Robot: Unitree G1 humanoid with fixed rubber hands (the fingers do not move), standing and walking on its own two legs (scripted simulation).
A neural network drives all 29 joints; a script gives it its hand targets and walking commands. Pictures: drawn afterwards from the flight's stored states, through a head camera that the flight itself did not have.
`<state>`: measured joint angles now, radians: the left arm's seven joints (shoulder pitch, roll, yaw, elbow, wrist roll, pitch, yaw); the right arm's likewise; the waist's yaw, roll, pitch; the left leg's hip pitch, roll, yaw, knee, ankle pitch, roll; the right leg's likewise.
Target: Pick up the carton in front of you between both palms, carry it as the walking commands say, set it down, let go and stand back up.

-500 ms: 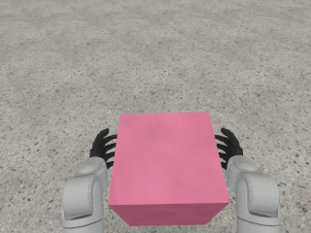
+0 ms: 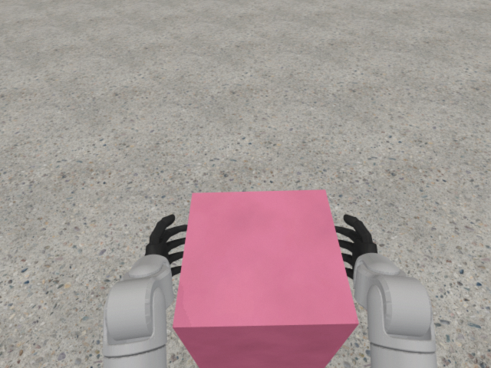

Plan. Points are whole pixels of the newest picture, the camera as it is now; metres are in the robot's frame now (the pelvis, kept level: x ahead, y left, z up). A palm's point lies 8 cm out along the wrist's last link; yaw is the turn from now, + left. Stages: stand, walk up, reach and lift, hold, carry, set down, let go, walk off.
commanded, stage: carry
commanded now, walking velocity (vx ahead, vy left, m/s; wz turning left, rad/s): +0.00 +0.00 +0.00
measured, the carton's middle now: (260, 285) +0.28 +0.00 +0.00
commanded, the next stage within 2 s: hold in 1.48 s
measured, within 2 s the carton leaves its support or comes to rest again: neither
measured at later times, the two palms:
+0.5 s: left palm (170, 304) +0.24 +0.13 +0.03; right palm (369, 301) +0.23 -0.16 +0.03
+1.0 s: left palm (171, 320) +0.22 +0.13 +0.03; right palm (378, 317) +0.21 -0.17 +0.03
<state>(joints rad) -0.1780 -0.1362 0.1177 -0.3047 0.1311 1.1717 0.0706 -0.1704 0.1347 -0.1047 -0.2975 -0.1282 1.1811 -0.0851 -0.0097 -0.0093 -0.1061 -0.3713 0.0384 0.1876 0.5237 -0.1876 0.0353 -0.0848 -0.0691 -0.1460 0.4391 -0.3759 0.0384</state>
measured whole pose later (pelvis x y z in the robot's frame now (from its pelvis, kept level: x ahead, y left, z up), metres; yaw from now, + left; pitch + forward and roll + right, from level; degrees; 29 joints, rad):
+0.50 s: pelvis -0.04 -0.01 -0.01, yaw +0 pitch +1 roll +1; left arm -0.19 -0.14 0.15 0.09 0.23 0.82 0.01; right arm -0.19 0.14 -0.14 0.10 -0.23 0.84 -0.03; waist 0.00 -0.01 -0.08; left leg -0.37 0.07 0.18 0.55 -0.20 0.01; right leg -0.10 -0.05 -0.19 0.53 -0.44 -0.01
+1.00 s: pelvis -0.08 -0.02 -0.01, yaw +0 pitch +1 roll +0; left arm -0.23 -0.15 0.19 0.16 0.24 0.73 0.02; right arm -0.23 0.14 -0.18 0.17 -0.24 0.74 -0.03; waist 0.00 -0.01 -0.06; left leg -0.41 0.09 0.17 0.52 -0.12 0.01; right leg -0.17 -0.04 -0.19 0.57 -0.41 -0.03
